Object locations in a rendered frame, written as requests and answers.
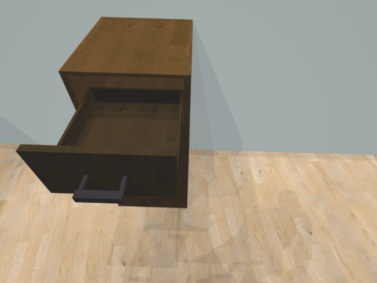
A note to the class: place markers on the drawer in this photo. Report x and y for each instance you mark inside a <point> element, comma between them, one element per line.
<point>116,132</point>

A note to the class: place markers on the cabinet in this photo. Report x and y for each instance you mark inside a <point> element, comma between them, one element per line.
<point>137,53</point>

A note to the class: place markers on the handle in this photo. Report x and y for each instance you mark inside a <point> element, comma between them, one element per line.
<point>99,196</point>

